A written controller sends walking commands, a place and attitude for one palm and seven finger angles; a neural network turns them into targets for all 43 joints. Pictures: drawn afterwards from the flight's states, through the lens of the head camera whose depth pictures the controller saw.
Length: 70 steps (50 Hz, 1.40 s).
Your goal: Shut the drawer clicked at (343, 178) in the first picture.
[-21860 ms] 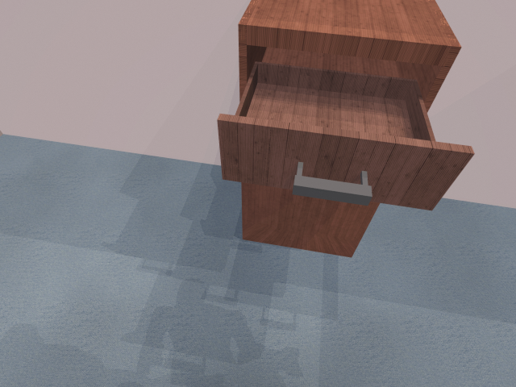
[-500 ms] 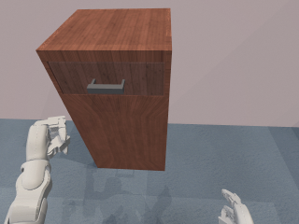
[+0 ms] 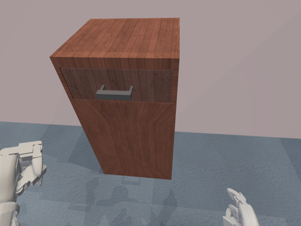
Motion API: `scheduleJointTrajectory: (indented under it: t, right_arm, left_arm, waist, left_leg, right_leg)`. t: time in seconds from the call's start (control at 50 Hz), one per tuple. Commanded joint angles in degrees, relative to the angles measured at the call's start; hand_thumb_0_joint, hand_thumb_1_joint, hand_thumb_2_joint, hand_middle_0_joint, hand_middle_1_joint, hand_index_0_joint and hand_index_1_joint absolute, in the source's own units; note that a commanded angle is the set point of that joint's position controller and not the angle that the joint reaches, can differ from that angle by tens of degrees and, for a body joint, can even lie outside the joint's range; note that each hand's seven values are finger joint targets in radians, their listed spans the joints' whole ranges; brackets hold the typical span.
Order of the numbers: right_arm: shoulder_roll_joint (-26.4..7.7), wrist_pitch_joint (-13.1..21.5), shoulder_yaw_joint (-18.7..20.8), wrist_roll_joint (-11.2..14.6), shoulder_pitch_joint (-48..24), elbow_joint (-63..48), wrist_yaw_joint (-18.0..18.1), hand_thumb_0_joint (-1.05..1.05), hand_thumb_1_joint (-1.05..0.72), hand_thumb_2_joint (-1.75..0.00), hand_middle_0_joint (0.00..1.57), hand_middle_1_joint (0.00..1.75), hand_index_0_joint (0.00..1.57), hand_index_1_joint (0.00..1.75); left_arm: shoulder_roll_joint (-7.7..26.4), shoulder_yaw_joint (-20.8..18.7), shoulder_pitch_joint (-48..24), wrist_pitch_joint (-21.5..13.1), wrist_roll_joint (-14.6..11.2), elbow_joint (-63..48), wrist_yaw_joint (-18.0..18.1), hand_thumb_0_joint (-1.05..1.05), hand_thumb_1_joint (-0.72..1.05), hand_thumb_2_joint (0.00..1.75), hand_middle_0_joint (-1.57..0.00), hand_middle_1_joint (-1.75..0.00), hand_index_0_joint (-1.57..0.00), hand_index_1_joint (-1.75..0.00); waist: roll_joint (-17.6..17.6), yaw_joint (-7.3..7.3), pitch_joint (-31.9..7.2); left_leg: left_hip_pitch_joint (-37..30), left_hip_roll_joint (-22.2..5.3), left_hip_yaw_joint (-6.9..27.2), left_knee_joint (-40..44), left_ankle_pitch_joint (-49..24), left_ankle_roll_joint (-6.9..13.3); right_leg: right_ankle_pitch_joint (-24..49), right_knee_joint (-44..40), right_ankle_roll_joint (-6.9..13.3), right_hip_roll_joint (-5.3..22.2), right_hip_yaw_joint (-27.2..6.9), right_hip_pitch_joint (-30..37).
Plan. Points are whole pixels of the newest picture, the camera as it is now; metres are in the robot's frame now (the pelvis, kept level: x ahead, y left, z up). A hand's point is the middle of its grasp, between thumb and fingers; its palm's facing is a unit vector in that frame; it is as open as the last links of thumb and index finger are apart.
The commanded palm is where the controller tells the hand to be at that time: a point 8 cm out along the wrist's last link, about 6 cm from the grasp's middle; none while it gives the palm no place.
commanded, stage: draw the hand back to the body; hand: left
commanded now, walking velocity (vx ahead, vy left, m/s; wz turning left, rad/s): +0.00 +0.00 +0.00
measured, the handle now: (115, 91) +0.59 +0.23 +0.03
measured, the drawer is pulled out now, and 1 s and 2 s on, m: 0.00 0.00 0.00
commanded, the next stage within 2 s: step back with the hand held close in 0.04 s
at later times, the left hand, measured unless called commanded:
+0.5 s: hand (43, 172) +0.17 +0.25 +0.14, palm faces +0.26 -0.82 -0.51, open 3.2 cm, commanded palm +0.11 +0.30 +0.17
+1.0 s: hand (2, 214) +0.09 +0.27 +0.15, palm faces +0.35 -0.82 -0.45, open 3.2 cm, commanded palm +0.02 +0.32 +0.17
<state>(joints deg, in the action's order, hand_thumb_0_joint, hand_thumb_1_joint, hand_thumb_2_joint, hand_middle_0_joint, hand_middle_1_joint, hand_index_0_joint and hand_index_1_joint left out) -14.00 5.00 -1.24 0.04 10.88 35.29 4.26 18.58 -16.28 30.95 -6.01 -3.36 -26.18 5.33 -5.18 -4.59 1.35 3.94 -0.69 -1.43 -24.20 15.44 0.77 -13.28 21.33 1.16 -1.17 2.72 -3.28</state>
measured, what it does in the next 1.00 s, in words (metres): shifts its weight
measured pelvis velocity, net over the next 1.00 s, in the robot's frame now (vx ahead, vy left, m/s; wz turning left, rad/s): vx -0.11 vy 0.04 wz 0.01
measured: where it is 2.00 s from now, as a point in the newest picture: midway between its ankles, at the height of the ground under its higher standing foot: outside the picture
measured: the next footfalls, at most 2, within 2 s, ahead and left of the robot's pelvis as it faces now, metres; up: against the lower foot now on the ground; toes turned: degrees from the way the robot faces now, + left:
right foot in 1.10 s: -0.15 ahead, -0.10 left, +0.00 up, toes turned +6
left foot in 1.54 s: -0.11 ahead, +0.13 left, +0.00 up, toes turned -1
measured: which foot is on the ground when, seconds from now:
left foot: down 0.00-1.00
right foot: down 0.00-0.98, up 1.00-1.00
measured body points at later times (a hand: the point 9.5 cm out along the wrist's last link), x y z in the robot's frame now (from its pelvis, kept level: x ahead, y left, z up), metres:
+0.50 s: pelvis -0.03 +0.02 +0.00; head +0.00 +0.00 +0.45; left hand +0.15 +0.29 +0.17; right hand +0.14 -0.23 -0.09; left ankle -0.02 +0.11 -0.74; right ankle -0.01 -0.11 -0.74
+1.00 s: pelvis -0.11 +0.04 -0.02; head -0.09 +0.06 +0.43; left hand +0.06 +0.31 +0.17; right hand +0.06 -0.21 -0.08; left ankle -0.02 +0.11 -0.74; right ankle -0.02 -0.10 -0.74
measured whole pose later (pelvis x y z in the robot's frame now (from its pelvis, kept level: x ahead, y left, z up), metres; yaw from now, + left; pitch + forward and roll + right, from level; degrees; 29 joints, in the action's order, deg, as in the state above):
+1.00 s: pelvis -0.11 +0.04 -0.02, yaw +0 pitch -1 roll -3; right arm -13.0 4.1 0.0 -0.2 12.5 31.8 4.6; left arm 21.5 -20.3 34.3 -14.7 0.4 -33.5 8.2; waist -0.4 0.4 2.1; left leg 23.4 0.4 -1.5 -33.3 9.4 4.2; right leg -11.1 31.2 -1.4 -1.1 0.6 -22.0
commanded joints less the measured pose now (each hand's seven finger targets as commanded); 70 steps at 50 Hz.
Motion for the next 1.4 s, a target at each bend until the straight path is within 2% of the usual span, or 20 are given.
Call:
scheduleJointTrajectory:
  t: [0.0,0.14,0.16,0.2,0.36,0.46,0.58,0.72,0.8,0.84,0.9,0.96,1.0,1.08,1.14,1.22,1.26,1.3,1.34,1.38]
  right_arm:
    - [-5.2,3.4,2.1,-0.3,-6.4,-8.6,0.7,0.00,-0.90,-0.90,0.20,0.30,0.20,0.30]
    - [-4.7,4.4,1.5,-0.5,-7.2,-8.6,0.6,0.00,-0.90,-0.90,0.20,0.30,0.20,0.30]
    - [-6.2,2.8,1.9,-0.2,-6.8,-10.6,0.3,0.00,-0.90,-0.90,0.20,0.30,0.20,0.30]
    - [-5.2,1.0,2.4,-0.4,-6.3,-9.3,-0.1,0.00,-0.90,-0.90,0.20,0.30,0.20,0.30]
    - [-5.8,-1.9,4.2,0.0,-6.2,-11.8,-0.2,0.00,-0.90,-0.90,0.20,0.30,0.20,0.30]
    - [-5.5,-2.7,4.7,0.5,-6.2,-13.1,0.2,0.00,-0.90,-0.90,0.20,0.30,0.20,0.30]
    - [-6.4,-1.8,5.0,0.4,-5.5,-13.5,0.6,0.00,-0.90,-0.90,0.20,0.30,0.20,0.30]
    - [-6.9,-0.2,5.2,0.5,-5.3,-13.5,0.8,0.00,-0.90,-0.90,0.20,0.30,0.20,0.30]
    - [-6.5,0.6,5.3,0.2,-3.5,-12.7,0.3,0.00,-0.90,-0.90,0.20,0.30,0.20,0.30]
    - [-6.1,1.0,4.9,-0.1,-3.0,-12.2,0.4,0.00,-0.90,-0.90,0.20,0.30,0.20,0.30]
    - [-6.7,1.8,4.6,-0.4,-3.0,-11.9,0.6,0.00,-0.90,-0.90,0.20,0.30,0.20,0.30]
    - [-7.5,3.2,4.7,-0.5,-4.6,-12.8,1.1,0.00,-0.90,-0.90,0.20,0.30,0.20,0.30]
    - [-6.6,3.6,5.2,-0.5,-4.0,-12.8,0.9,0.00,-0.90,-0.90,0.20,0.30,0.20,0.30]
    - [-6.8,4.6,5.4,-0.5,-4.2,-12.1,0.3,0.00,-0.90,-0.90,0.20,0.30,0.20,0.30]
    - [-6.2,5.1,5.0,-0.8,-3.5,-9.6,0.0,0.00,-0.90,-0.90,0.20,0.30,0.20,0.30]
    - [-4.8,4.3,5.2,-0.3,-2.6,-7.9,-0.3,0.00,-0.90,-0.90,0.20,0.30,0.20,0.30]
    - [-5.4,3.8,5.5,0.0,-4.3,-10.1,-0.5,0.00,-0.90,-0.90,0.20,0.30,0.20,0.30]
    - [-5.3,3.4,5.3,0.1,-6.1,-11.1,-0.5,0.00,-0.90,-0.90,0.20,0.30,0.20,0.30]
    - [-4.6,2.8,5.1,0.3,-6.4,-11.2,-0.3,0.00,-0.90,-0.90,0.20,0.30,0.20,0.30]
    - [-4.0,1.9,5.4,0.3,-6.3,-9.3,-0.3,0.00,-0.90,-0.90,0.20,0.30,0.20,0.30]
  left_arm:
    - [9.2,-5.5,-7.6,-3.1,0.2,-10.7,1.4,0.00,0.90,0.90,-1.40,-1.60,-1.40,-1.60]
    - [9.7,-5.9,-6.3,-3.0,0.3,-12.8,1.8,0.00,0.90,0.90,-1.40,-1.60,-1.40,-1.60]
    - [17.8,-14.5,-12.4,-5.5,0.0,-16.6,2.0,0.00,0.90,0.90,-1.40,-1.60,-1.40,-1.60]
    - [11.1,-9.4,-3.2,-5.5,0.4,-9.1,1.3,0.00,0.90,0.90,-1.40,-1.60,-1.40,-1.60]
    - [11.5,-10.2,4.8,-7.3,0.4,-12.3,1.6,0.00,0.90,0.90,-1.40,-1.60,-1.40,-1.60]
    - [13.4,-12.4,6.6,-8.1,0.2,-15.2,2.4,0.00,0.90,0.90,-1.40,-1.60,-1.40,-1.60]
    - [13.0,-11.9,6.2,-8.9,1.2,-16.4,2.8,0.00,0.90,0.90,-1.40,-1.60,-1.40,-1.60]
    - [12.3,-12.0,3.4,-9.7,2.5,-15.4,3.0,0.00,0.90,0.90,-1.40,-1.60,-1.40,-1.60]
    - [11.9,-11.0,1.7,-10.6,2.6,-15.9,3.4,0.00,0.90,0.90,-1.40,-1.60,-1.40,-1.60]
    - [12.3,-10.8,0.7,-11.3,2.4,-18.0,3.8,0.00,0.90,0.90,-1.40,-1.60,-1.40,-1.60]
    - [12.2,-10.6,1.3,-12.1,2.5,-19.7,4.5,0.00,0.90,0.90,-1.40,-1.60,-1.40,-1.60]
    - [12.7,-13.0,1.7,-12.9,4.4,-21.3,4.6,0.00,0.90,0.90,-1.40,-1.60,-1.40,-1.60]
    - [13.5,-14.1,2.8,-13.1,4.6,-20.2,4.2,0.00,0.90,0.90,-1.40,-1.60,-1.40,-1.60]
    - [12.0,-13.7,6.0,-13.5,3.9,-17.2,3.2,0.00,0.90,0.90,-1.40,-1.60,-1.40,-1.60]
    - [12.5,-13.0,5.2,-14.9,1.7,-18.2,2.2,0.00,0.90,0.90,-1.40,-1.60,-1.40,-1.60]
    - [14.6,-12.4,2.6,-15.8,0.8,-22.4,2.1,0.00,0.90,0.90,-1.40,-1.60,-1.40,-1.60]
    - [15.3,-13.4,6.1,-14.9,0.3,-23.0,1.7,0.00,0.90,0.90,-1.40,-1.60,-1.40,-1.60]
    - [16.6,-15.4,7.3,-14.7,-0.2,-22.8,1.8,0.00,0.90,0.90,-1.40,-1.60,-1.40,-1.60]
    - [17.4,-16.3,8.2,-14.5,-0.6,-21.1,2.1,0.00,0.90,0.90,-1.40,-1.60,-1.40,-1.60]
    - [17.0,-14.9,6.1,-13.9,-0.8,-18.2,2.9,0.00,0.90,0.90,-1.40,-1.60,-1.40,-1.60]
  waist:
    - [3.4,1.48,-1.7]
    - [1.2,0.68,-2.9]
    - [2.3,3.31,2.3]
    - [5.6,3.64,2.0]
    - [3.4,3.75,-10.6]
    - [4.4,3.65,-12.3]
    - [-0.4,3.83,-9.8]
    - [2.8,4.49,-3.8]
    - [9.2,5.26,-2.5]
    - [8.3,5.71,-2.9]
    - [2.6,5.96,-4.2]
    - [-10.9,4.52,-5.7]
    - [-7.9,4.19,-6.7]
    - [-2.9,4.41,-2.2]
    - [0.8,5.12,-4.4]
    - [5.6,5.12,-22.6]
    - [3.5,4.28,-22.9]
    - [2.4,4.30,-16.4]
    - [5.5,4.88,-10.1]
    - [10.5,5.07,-4.3]
  left_leg:
    - [-0.7,-0.4,0.8,3.3,-11.0,1.5]
    - [-0.3,-0.4,1.5,3.6,-13.5,0.8]
    - [5.1,-0.9,2.4,2.7,-8.2,2.1]
    - [4.4,-0.9,2.5,1.4,-8.9,2.0]
    - [4.6,-2.5,2.4,2.2,-21.6,1.9]
    - [7.9,-2.8,3.2,2.2,-21.9,1.8]
    - [15.8,-4.9,5.4,5.4,-15.2,3.1]
    - [32.1,-5.6,7.5,7.6,13.1,5.5]
    - [24.8,-2.2,5.6,-1.1,14.6,3.9]
    - [18.4,-1.6,5.5,-4.3,12.4,3.0]
    - [18.5,-3.7,8.4,0.4,13.0,3.6]
    - [39.4,-13.6,19.4,17.8,27.5,7.6]
    - [39.9,-15.2,17.9,16.6,24.9,8.4]
    - [38.0,-11.8,14.4,10.6,19.8,7.4]
    - [22.0,-7.9,10.1,5.9,2.6,4.4]
    - [-8.9,-5.9,1.5,-5.0,-36.9,2.3]
    - [-6.0,-7.1,2.8,-3.4,-29.2,3.2]
    - [2.7,-6.2,3.1,-1.2,-10.8,2.6]
    - [5.5,-1.9,1.6,-7.3,0.6,0.3]
    - [4.1,1.5,2.7,-24.8,3.0,-1.9]
  right_leg:
    - [7.0,-4.3,0.0,1.5,-2.4,-3.4]
    - [9.8,-3.3,0.3,1.3,-2.4,-1.1]
    - [10.8,-6.7,0.5,3.9,-9.3,-7.6]
    - [10.7,-7.5,0.6,5.6,-9.0,-9.4]
    - [21.3,-0.1,-1.1,4.5,-4.3,-3.1]
    - [22.4,2.4,-1.6,4.2,-4.0,-2.1]
    - [17.1,7.0,-2.3,2.1,-3.5,-0.6]
    - [8.3,8.3,-1.9,2.5,-7.2,2.2]
    - [-8.2,-2.4,0.0,6.3,-12.3,-10.6]
    - [-13.3,-5.0,0.8,7.8,-12.4,-18.0]
    - [-10.9,-0.8,-0.3,5.2,-8.6,-17.4]
    - [1.0,23.4,-2.9,-2.8,-3.5,3.3]
    - [-0.5,27.2,-2.9,-2.9,-4.4,4.4]
    - [-1.8,15.3,-2.1,-3.2,-5.3,1.5]
    - [7.8,4.9,-1.0,-1.0,-6.9,-7.6]
    - [27.4,4.7,-5.4,1.4,-7.2,-16.2]
    - [15.5,6.1,-5.5,0.4,-6.5,-15.1]
    - [7.4,2.7,-3.5,1.1,-8.3,-16.0]
    - [-2.0,-5.3,-0.1,6.4,-14.1,-23.7]
    - [-13.5,-13.3,6.5,16.1,-21.8,-36.6]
